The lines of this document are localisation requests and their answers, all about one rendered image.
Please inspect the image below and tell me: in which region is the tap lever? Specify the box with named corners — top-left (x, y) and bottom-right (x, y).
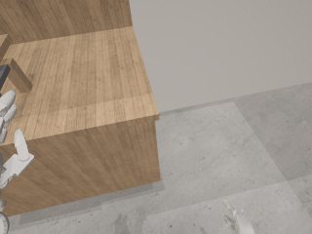
top-left (0, 64), bottom-right (11, 97)

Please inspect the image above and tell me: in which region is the robot right hand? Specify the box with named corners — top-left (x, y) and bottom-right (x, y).
top-left (218, 198), bottom-right (255, 234)

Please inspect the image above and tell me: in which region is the robot left forearm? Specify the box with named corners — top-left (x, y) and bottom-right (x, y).
top-left (0, 198), bottom-right (10, 234)

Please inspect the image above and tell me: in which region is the counter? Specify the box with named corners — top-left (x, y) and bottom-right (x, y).
top-left (0, 0), bottom-right (161, 216)

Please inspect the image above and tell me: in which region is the robot left hand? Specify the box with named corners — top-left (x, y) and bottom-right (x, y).
top-left (0, 90), bottom-right (34, 197)

